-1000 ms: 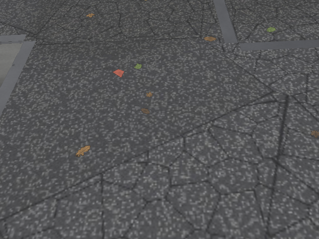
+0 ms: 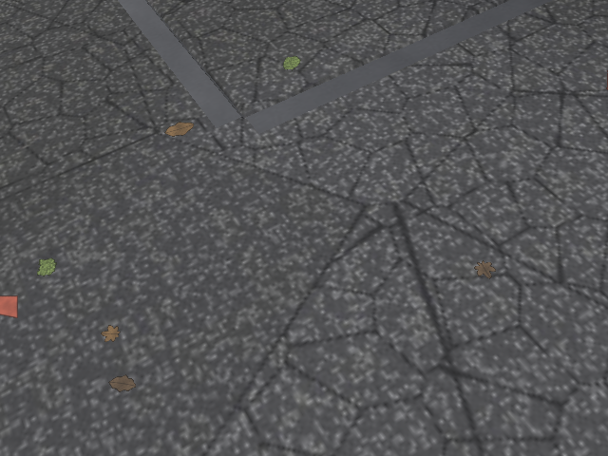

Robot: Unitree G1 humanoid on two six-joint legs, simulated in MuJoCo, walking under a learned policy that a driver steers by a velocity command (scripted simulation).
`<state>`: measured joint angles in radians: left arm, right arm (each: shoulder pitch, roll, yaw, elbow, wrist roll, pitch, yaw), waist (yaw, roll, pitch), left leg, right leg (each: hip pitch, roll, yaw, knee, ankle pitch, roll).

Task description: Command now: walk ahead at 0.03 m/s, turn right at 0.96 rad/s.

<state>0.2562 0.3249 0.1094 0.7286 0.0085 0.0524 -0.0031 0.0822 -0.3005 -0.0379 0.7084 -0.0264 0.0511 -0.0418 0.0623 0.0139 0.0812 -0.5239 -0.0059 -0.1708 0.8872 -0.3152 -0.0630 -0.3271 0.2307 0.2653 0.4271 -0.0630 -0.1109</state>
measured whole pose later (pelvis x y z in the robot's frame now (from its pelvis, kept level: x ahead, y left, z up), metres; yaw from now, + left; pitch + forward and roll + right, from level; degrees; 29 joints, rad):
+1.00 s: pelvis +0.31 +0.16 -0.05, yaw +14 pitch +3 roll +0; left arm 0.45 0.28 0.03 0.91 0.04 -0.08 0.01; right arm 0.04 -0.33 -0.05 0.62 -0.03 0.00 0.08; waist 0.04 0.01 0.04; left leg -0.63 -0.06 0.14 0.78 -0.23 0.18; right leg 0.15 -0.11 -0.20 0.74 -0.39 0.03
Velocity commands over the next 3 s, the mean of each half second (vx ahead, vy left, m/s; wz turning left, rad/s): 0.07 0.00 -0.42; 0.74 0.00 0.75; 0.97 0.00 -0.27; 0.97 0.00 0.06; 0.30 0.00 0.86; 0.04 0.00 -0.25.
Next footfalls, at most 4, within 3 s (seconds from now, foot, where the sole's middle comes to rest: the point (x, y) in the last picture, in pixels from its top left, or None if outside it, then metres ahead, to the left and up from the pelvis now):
0.20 left None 0.12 0.15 -0.77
0.56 right None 0.04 -0.02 -0.77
0.98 left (234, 443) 0.45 0.25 -0.77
1.44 right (247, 268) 0.89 0.28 -0.77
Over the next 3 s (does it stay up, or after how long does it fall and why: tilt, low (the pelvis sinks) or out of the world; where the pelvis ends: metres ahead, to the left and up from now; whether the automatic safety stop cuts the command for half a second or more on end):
stays up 1.51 0.42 -0.01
